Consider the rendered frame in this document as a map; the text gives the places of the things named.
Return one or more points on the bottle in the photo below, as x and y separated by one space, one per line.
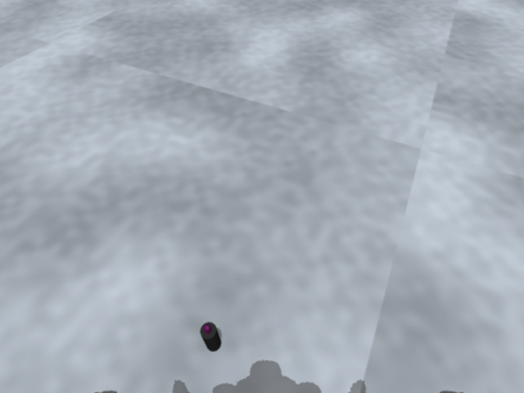
210 336

